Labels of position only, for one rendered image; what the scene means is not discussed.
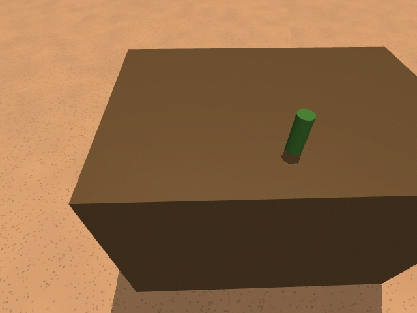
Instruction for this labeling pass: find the can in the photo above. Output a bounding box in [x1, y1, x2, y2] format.
[285, 109, 316, 155]

